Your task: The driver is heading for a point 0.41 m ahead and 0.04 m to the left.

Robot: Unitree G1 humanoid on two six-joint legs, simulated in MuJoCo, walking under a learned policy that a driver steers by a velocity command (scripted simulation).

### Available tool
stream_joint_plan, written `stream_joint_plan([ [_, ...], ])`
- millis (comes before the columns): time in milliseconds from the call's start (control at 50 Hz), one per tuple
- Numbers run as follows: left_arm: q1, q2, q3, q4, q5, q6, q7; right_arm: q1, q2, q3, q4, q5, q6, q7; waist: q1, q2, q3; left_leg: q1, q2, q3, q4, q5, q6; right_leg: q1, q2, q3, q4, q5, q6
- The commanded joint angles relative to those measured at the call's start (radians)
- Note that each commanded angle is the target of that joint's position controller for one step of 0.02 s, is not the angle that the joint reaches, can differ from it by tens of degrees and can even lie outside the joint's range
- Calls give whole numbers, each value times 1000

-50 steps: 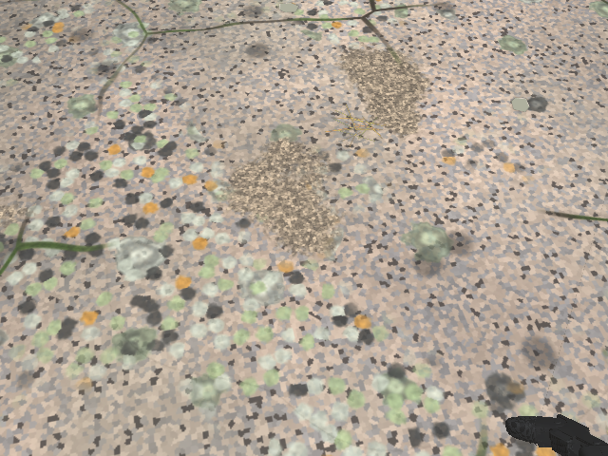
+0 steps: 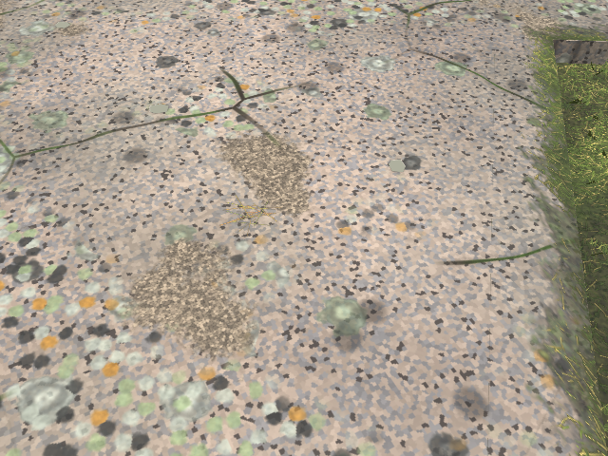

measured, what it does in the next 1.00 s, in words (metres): walks ahead: right foot, then left foot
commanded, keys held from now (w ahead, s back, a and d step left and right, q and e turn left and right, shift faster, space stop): w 0.40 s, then no key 0.60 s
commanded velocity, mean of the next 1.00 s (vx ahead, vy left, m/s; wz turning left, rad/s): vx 0.28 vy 0.00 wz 0.00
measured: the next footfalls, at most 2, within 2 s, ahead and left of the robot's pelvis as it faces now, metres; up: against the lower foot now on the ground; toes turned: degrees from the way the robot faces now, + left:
right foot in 0.32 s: +0.30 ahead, -0.11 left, +0.00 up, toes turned -2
left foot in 0.80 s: +0.45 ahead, +0.06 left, +0.00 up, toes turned +3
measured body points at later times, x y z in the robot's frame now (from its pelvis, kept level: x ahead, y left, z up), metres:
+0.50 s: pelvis +0.23 -0.05 +0.01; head +0.25 -0.06 +0.46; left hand +0.30 +0.21 -0.12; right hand +0.29 -0.31 -0.14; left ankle +0.19 +0.09 -0.65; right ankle +0.26 -0.11 -0.73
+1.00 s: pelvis +0.35 -0.03 +0.01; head +0.37 -0.02 +0.46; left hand +0.37 +0.21 -0.15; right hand +0.42 -0.26 -0.14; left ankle +0.41 +0.05 -0.73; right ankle +0.32 -0.14 -0.72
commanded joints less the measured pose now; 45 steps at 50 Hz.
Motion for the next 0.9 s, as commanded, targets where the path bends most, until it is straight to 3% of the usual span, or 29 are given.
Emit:
stream_joint_plan([
  [20,-250,95,21,-156,18,-47,-4,236,-183,-52,31,-6,-13,-10,-103,83,167,360,395,-556,-315,54,232,-620,-28,-18,268,-64,-10],
  [60,-216,72,15,-140,9,-46,-21,160,-146,-39,22,-10,-17,-10,-54,86,115,338,327,-414,-328,160,193,-581,-62,-27,301,16,-3],
  [120,-261,51,5,-156,16,-32,-40,134,-107,-25,40,5,-23,-9,-38,127,115,254,244,-246,-356,354,158,-514,-57,-82,248,122,24],
  [180,-345,24,-13,-194,10,-29,-51,122,-123,-27,58,12,-27,-9,-36,138,125,136,208,-144,-366,448,127,-363,-47,-108,57,242,30],
  [220,-353,40,-12,-199,6,-24,-45,125,-148,-32,70,13,-30,-7,-32,150,120,89,230,-128,-364,506,116,-234,-30,-126,-25,275,13],
  [260,-296,69,1,-181,6,-23,-29,114,-164,-33,81,16,-31,-8,7,137,101,92,254,-111,-286,700,98,-113,-5,-134,-72,279,-16],
  [300,-81,106,25,-102,15,-32,-9,116,-171,-32,91,18,-24,-11,100,76,-13,69,200,-44,12,874,63,157,43,-149,-156,263,-54],
  [320,67,157,43,-67,33,-43,3,112,-152,-25,77,16,-22,-11,161,24,-98,-89,155,-14,264,665,47,366,-83,-11,-184,147,-90],
  [340,148,253,58,-63,51,-48,10,189,-20,3,40,29,-19,-7,122,-201,-228,-339,17,33,635,-20,12,554,-400,469,-296,-112,-176],
  [360,119,242,58,-56,7,-37,5,179,-114,-21,48,12,-17,-6,119,-180,-220,-442,-24,-72,765,-146,30,469,-438,761,-474,-197,-228],
  [380,-1,187,45,-64,-5,-35,3,98,-135,-29,26,5,-14,-3,61,-98,-47,-499,51,-79,785,-53,44,339,-403,592,-472,-233,-205],
  [400,-65,123,29,-71,-8,-44,-3,37,-122,-23,17,2,-19,5,48,-33,27,-477,88,-66,731,24,47,213,-351,455,-488,-104,-187],
  [420,-95,94,19,-65,-5,-54,-4,35,-96,-20,24,3,-16,7,12,-28,60,-419,115,-58,675,56,39,131,-300,340,-499,103,-158],
  [460,-88,61,6,-38,-8,-74,-2,90,-68,-13,55,-12,8,9,-33,-38,50,-303,123,-38,622,44,10,47,-258,180,-486,543,-145],
  [500,-47,65,4,-7,-11,-90,-3,91,-53,-13,60,-11,22,9,-48,-28,28,-283,108,-18,585,51,-10,47,-247,92,-464,845,-159],
  [560,-22,69,-1,24,-11,-84,1,3,-40,-8,42,-11,33,8,-43,-48,35,-322,105,9,456,138,-30,68,-212,3,-456,946,-149],
  [640,25,63,-10,66,-10,-65,10,-121,-15,10,24,-1,35,0,-1,-66,27,-264,84,47,246,247,-33,94,-190,-48,-424,968,-123],
  [740,49,59,-15,112,-6,-46,25,-143,-30,9,41,-1,28,-26,16,-67,37,-189,53,44,81,194,0,170,-225,2,-325,930,-118],
  [780,37,52,-17,127,-14,-42,32,-67,-30,8,76,-5,9,-36,-25,-16,30,-37,63,19,-134,355,20,151,-194,7,-225,805,-70],
  [800,66,41,-22,122,-13,-48,35,2,-93,-6,98,-11,-6,-43,-23,48,-36,120,175,-81,-116,675,35,93,-152,-9,-142,631,-33],
  [820,191,-26,-36,143,-26,-43,37,30,-134,-11,105,-7,-6,-45,28,177,-111,243,352,-232,-57,1037,150,7,-70,-55,-38,170,-4],
  [840,200,-14,-31,182,-31,-17,44,25,-89,-2,112,16,7,-42,-9,201,-140,203,409,-314,-91,987,257,-10,-7,-70,25,-119,6],
  [860,117,24,-19,167,-21,-3,47,1,-61,8,110,13,12,-40,-17,169,-73,145,393,-334,-153,821,266,-59,-2,-41,76,-210,12],
  [900,25,8,-16,159,-9,18,39,-68,-52,17,110,1,21,-49,2,127,-10,38,343,-285,-236,569,219,-57,-18,-16,100,-169,30],
])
